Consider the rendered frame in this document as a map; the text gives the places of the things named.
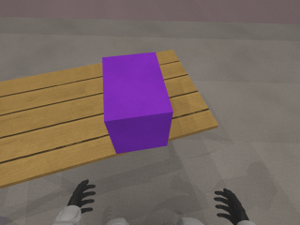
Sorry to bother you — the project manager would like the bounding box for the table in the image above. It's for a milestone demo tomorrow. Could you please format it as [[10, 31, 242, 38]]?
[[0, 50, 218, 225]]

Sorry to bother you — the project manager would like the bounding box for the carton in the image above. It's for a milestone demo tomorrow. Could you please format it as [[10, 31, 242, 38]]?
[[102, 52, 173, 154]]

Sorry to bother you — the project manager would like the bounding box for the robot right hand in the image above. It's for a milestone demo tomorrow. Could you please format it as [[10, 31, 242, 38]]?
[[214, 188, 249, 225]]

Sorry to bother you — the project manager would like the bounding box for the left robot forearm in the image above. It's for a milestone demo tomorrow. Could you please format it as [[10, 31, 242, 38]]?
[[53, 205, 82, 225]]

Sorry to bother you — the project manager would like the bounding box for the robot left hand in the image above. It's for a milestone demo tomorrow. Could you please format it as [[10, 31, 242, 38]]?
[[67, 179, 96, 214]]

